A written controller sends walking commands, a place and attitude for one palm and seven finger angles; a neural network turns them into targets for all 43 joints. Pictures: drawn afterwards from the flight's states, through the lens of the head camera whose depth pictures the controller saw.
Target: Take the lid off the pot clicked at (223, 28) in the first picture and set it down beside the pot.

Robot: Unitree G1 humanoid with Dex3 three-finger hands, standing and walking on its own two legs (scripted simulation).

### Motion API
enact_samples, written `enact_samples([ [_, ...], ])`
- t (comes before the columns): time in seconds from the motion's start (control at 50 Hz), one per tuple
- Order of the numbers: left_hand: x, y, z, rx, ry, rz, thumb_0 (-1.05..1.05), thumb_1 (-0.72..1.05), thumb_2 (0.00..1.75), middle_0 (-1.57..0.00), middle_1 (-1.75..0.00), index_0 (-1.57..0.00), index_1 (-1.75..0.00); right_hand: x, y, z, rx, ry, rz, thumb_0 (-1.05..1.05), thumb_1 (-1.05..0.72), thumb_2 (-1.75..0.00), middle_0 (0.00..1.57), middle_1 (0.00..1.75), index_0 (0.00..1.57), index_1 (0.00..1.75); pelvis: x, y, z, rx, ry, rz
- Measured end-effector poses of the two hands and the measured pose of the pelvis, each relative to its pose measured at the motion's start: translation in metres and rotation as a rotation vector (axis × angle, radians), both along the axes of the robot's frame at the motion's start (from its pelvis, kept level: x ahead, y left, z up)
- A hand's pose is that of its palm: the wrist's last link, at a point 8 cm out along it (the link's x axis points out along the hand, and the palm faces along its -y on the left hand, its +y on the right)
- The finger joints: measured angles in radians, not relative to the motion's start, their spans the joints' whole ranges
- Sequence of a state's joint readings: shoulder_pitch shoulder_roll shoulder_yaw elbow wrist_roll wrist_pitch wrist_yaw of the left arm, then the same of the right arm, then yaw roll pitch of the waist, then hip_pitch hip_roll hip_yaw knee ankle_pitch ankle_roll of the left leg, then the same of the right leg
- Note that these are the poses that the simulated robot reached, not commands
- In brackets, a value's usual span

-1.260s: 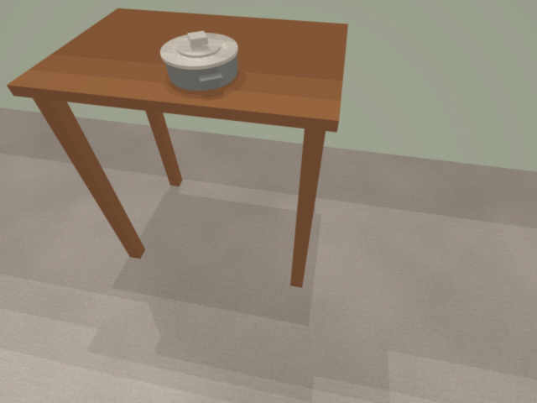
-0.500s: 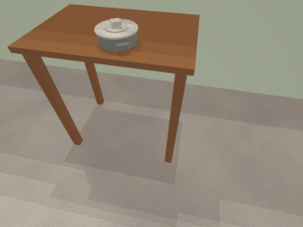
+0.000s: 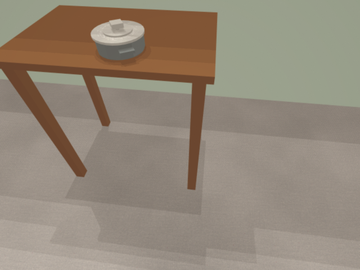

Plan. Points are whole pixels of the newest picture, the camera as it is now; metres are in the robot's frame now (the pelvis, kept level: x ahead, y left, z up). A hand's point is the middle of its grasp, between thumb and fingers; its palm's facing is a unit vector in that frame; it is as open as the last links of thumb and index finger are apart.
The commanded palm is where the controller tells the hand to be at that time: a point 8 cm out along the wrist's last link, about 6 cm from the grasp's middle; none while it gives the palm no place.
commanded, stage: take the last steps up to it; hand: left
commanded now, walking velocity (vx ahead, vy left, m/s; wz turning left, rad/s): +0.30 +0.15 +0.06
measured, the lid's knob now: (116, 24) +0.85 +0.28 +0.16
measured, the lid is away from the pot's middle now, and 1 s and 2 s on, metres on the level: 0.00 0.00 0.00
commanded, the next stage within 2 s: come to a stop and stand still in 0.88 s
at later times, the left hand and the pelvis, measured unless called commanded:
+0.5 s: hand out of the picture +0.14 +0.24 -0.17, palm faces +0.00 -0.98 -0.19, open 7.4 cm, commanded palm none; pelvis +0.10 +0.06 +0.00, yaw -1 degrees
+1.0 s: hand (89, 220) +0.28 +0.29 -0.18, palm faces +0.11 -0.97 -0.21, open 7.3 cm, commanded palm none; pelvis +0.29 +0.10 +0.00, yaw +2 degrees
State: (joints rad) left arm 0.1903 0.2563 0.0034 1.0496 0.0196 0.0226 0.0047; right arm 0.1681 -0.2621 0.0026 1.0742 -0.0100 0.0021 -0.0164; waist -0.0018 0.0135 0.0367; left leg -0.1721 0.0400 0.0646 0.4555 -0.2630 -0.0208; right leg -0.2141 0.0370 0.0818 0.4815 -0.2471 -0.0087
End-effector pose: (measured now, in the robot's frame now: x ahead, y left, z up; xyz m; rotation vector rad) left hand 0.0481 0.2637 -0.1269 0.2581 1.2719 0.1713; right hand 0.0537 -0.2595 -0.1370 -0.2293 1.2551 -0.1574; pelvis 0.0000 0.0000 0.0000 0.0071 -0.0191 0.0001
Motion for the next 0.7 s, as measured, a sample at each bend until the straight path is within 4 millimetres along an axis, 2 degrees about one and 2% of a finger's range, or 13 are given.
enact_samples([
  [0.08,-0.005,-0.013,-0.007,-0.046,0.001,0.013,0.01,0.9,0.9,-0.2,-0.3,-0.2,-0.3,-0.024,0.011,-0.007,0.029,0.069,-0.014,0.0,-0.91,-0.9,0.2,0.3,0.2,0.29,0.006,0.004,-0.002,-0.009,0.003,0.008],
  [0.14,-0.014,-0.014,-0.011,-0.081,0.006,0.055,0.01,0.9,0.9,-0.21,-0.3,-0.2,-0.3,-0.04,0.022,-0.007,0.033,0.131,-0.023,0.0,-0.91,-0.9,0.2,0.3,0.2,0.29,0.015,0.013,-0.002,-0.016,0.008,0.023],
  [0.26,-0.035,0.006,-0.027,-0.114,0.105,0.112,0.01,0.9,0.9,-0.21,-0.3,-0.2,-0.3,-0.052,0.052,-0.006,0.019,0.164,-0.062,0.0,-0.91,-0.9,0.2,0.3,0.2,0.29,0.038,0.042,-0.009,-0.008,0.008,0.019],
  [0.32,-0.026,0.019,-0.025,-0.106,0.164,0.086,0.01,0.9,0.9,-0.21,-0.3,-0.2,-0.3,-0.06,0.071,-0.003,0.027,0.176,-0.116,0.0,-0.91,-0.9,0.19,0.3,0.2,0.29,0.052,0.051,-0.006,0.0,0.011,-0.006],
  [0.4,0.014,0.03,-0.018,-0.101,0.139,0.057,0.01,0.9,0.9,-0.2,-0.3,-0.2,-0.3,-0.069,0.099,0.003,0.064,0.245,-0.152,0.0,-0.91,-0.9,0.19,0.3,0.2,0.29,0.073,0.057,0.0,0.009,0.02,-0.015],
  [0.46,0.056,0.031,-0.014,-0.1,0.083,0.038,0.01,0.9,0.9,-0.2,-0.3,-0.2,-0.3,-0.069,0.117,0.005,0.101,0.301,-0.163,0.0,-0.91,-0.9,0.19,0.3,0.2,0.29,0.091,0.06,0.002,0.01,0.024,-0.015],
  [0.52,0.104,0.028,-0.013,-0.103,0.022,0.013,0.01,0.91,0.9,-0.2,-0.3,-0.19,-0.3,-0.06,0.13,0.003,0.134,0.342,-0.175,0.0,-0.91,-0.9,0.2,0.3,0.2,0.29,0.111,0.06,0.0,0.011,0.024,-0.012],
  [0.58,0.157,0.018,-0.013,-0.108,-0.04,-0.019,0.01,0.91,0.9,-0.2,-0.3,-0.19,-0.3,-0.044,0.135,-0.003,0.159,0.365,-0.189,0.0,-0.9,-0.9,0.2,0.3,0.2,0.29,0.134,0.058,-0.005,0.014,0.02,-0.014],
  [0.64,0.208,0.007,-0.016,-0.109,-0.113,-0.047,0.01,0.91,0.9,-0.2,-0.3,-0.19,-0.3,-0.02,0.133,-0.014,0.173,0.378,-0.196,0.0,-0.9,-0.9,0.2,0.3,0.2,0.3,0.163,0.053,-0.014,0.009,0.013,-0.013],
  [0.7,0.241,0.002,-0.02,-0.106,-0.198,-0.027,0.01,0.9,0.9,-0.2,-0.3,-0.2,-0.3,0.017,0.121,-0.027,0.173,0.37,-0.171,0.0,-0.9,-0.9,0.2,0.3,0.2,0.3,0.187,0.047,-0.024,0.001,0.001,0.015],
])
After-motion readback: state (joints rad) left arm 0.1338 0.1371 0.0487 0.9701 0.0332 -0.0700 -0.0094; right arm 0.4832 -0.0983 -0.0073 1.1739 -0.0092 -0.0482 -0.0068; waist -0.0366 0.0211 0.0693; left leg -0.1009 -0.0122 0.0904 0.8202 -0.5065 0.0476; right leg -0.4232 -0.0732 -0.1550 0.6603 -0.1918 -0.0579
